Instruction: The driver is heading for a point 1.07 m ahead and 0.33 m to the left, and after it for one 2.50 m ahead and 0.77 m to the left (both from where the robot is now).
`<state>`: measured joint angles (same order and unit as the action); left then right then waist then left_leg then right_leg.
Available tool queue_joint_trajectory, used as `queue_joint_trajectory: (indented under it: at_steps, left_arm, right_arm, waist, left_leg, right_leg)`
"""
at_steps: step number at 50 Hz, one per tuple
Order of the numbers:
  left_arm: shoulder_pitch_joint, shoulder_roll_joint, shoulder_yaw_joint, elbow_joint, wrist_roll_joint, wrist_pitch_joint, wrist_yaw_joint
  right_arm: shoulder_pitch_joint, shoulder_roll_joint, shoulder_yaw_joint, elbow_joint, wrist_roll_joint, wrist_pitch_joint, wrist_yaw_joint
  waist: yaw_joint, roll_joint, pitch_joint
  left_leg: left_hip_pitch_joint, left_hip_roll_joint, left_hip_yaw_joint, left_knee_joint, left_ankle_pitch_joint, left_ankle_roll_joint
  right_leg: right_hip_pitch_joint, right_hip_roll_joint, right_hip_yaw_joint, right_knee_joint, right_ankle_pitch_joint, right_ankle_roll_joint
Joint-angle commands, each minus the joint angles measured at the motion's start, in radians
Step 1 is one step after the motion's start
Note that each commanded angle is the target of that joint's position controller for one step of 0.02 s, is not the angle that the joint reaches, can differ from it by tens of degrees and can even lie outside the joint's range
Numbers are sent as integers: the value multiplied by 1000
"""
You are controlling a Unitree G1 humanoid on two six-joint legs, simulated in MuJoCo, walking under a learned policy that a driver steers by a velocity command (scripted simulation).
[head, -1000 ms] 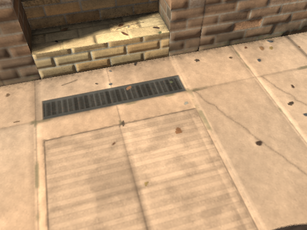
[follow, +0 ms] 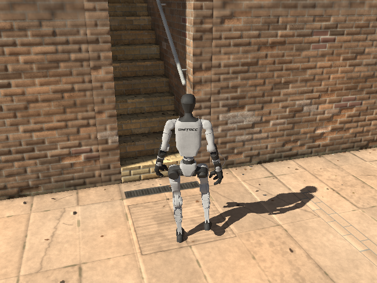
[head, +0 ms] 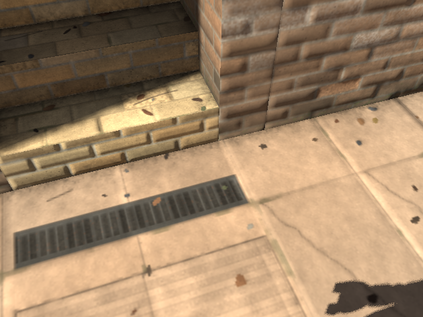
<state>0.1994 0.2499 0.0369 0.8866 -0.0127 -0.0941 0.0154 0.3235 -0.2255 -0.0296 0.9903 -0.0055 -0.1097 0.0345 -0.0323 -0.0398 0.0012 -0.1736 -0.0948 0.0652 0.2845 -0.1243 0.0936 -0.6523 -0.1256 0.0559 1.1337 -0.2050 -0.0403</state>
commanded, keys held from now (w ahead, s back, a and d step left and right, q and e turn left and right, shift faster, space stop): w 0.20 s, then w+q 0.80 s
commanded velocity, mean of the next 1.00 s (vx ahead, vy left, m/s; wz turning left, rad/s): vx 0.50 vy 0.00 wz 0.34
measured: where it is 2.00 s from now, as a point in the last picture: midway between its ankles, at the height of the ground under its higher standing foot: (151, 212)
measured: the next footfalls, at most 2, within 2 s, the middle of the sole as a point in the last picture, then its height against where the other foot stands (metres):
right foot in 0.30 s outside the picture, level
left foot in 0.86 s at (175, 298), level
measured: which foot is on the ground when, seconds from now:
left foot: down 0.00-0.32, up 0.34-0.84, down 0.86-1.00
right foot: up 0.00-0.28, down 0.30-0.86, up 0.88-1.00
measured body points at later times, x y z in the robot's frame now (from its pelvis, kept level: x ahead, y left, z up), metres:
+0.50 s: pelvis +0.27 -0.08 +0.00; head +0.29 -0.09 +0.45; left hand +0.31 +0.19 -0.12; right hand +0.37 -0.34 -0.14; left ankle +0.26 +0.09 -0.65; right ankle +0.29 -0.17 -0.74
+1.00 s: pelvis +0.52 +0.03 -0.02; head +0.56 +0.06 +0.43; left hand +0.51 +0.32 -0.15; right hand +0.72 -0.18 -0.13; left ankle +0.55 +0.11 -0.74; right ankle +0.48 -0.14 -0.65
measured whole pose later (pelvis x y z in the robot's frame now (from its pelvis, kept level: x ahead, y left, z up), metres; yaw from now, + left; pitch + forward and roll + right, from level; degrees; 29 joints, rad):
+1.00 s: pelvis +0.52 +0.03 -0.02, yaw +24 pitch +1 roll +0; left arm 0.19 0.26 0.05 0.85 0.03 -0.08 -0.01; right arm 0.22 -0.28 -0.08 0.83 -0.03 -0.04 0.01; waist 0.00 -0.02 0.08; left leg -0.36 -0.11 0.02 0.53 -0.18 0.11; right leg -0.40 -0.09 -0.01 1.20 -0.35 0.00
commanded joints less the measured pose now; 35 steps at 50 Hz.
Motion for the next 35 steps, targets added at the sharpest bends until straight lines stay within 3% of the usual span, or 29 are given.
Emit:
queue_joint_trajectory:
  at_steps: [1, 5, 10, 12, 13, 14, 15, 16, 17, 18, 20, 21, 23, 26, 31, 35]
  left_arm:
    - [33, 43, 12, -42, 12, 5, 7]
    - [-126, 29, 6, -83, 4, -6, -5]
    - [-251, 42, 2, -132, -10, -15, -35]
    - [-234, 65, 11, -142, -10, -27, -44]
    - [-177, 84, 21, -130, -9, -32, -45]
    - [-45, 121, 43, -92, -7, -37, -40]
    - [162, 198, 70, -45, 3, -41, -31]
    - [294, 310, 100, -20, 20, -31, -27]
    - [311, 222, 76, -17, 24, -30, -29]
    - [218, 156, 55, -32, 19, -33, -28]
    - [52, 81, 30, -56, 9, -33, -34]
    - [18, 61, 25, -52, 15, -36, -36]
    - [18, 57, 28, -29, 25, -41, -36]
    - [48, 88, 40, -4, 33, -43, -22]
    - [77, 122, 49, 11, 29, -29, 4]
    - [148, 143, 58, 34, 15, -9, 14]
  right_arm:
    - [-40, -133, -22, -56, 2, -17, -20]
    - [39, -160, -26, -39, 17, -4, -34]
    - [114, -169, -31, -5, 26, 17, -36]
    - [113, -176, -36, -3, 28, 28, -39]
    - [94, -186, -38, -7, 28, 33, -39]
    - [73, -176, -33, -16, 24, 38, -39]
    - [51, -134, -15, -43, 10, 35, -37]
    - [154, -8, 20, -61, 12, 16, -31]
    - [159, -61, 9, -44, 34, -5, -29]
    - [81, -152, -19, -64, 60, -10, -31]
    - [0, -138, -29, -82, 47, 5, -44]
    - [11, -120, -36, -81, 41, 21, -46]
    - [40, -71, -36, -75, 42, 47, -42]
    - [-12, -66, -44, -112, 37, 65, -42]
    - [-165, -52, -42, -178, 26, 60, -19]
    - [-300, -38, -33, -244, 25, 58, 8]
  waist:
    - [47, 74, 54]
    - [-11, 78, 54]
    - [-50, 94, 81]
    - [-22, 102, 74]
    - [17, 114, 48]
    - [85, 107, -24]
    - [166, 55, -175]
    - [153, -195, -334]
    - [163, -211, -392]
    - [142, -136, -238]
    - [80, -44, -84]
    - [49, -64, -43]
    - [21, -65, -15]
    - [16, -31, 18]
    - [49, -13, 61]
    - [97, 8, 106]
  left_leg:
    - [-97, 284, -215, -203, 67, 172]
    - [-14, 266, -164, -185, 83, 126]
    - [144, 326, -180, -115, 58, 112]
    - [169, 347, -217, -57, 95, 98]
    - [163, 341, -221, 2, 182, 87]
    - [133, 293, -193, 143, 322, 66]
    - [-21, 227, -140, 417, 270, 30]
    - [-430, 61, -40, 817, -117, -51]
    - [-546, 54, -199, 990, -428, -44]
    - [-614, 108, -220, 1050, -361, -28]
    - [-558, 191, -183, 971, -194, -33]
    - [-505, 219, -184, 922, -144, -35]
    - [-453, 223, -170, 908, -90, -39]
    - [-532, 223, -189, 851, 5, -48]
    - [-563, 211, -141, 573, 184, -55]
    - [-607, 207, -75, 445, 167, -33]
  right_leg:
    - [-27, -43, 3, -145, 155, 27]
    - [3, 2, -35, -427, 305, 36]
    - [1, 32, -44, -576, 224, 18]
    - [71, 50, -42, -628, 144, -5]
    - [163, 73, -59, -652, 114, -17]
    - [340, 101, -78, -678, 102, -38]
    - [644, -8, 29, -644, 125, -94]
    - [1051, -270, 429, -699, 20, -230]
    - [1053, -317, 652, -816, -68, -257]
    - [918, -289, 497, -829, -69, -201]
    - [654, -203, 242, -902, 28, -143]
    - [571, -163, 151, -940, 66, -120]
    - [497, -129, 37, -975, 172, -116]
    - [506, -133, -61, -991, 297, -130]
    - [559, -131, -171, -1014, 291, -115]
    - [683, -170, -222, -987, 318, -110]
Keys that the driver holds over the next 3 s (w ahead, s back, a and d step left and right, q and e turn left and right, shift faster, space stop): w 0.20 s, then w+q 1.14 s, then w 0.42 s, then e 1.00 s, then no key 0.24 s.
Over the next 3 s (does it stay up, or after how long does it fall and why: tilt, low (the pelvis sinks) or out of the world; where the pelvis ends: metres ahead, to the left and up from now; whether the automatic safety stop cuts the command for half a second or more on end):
stays up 0.80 0.29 0.00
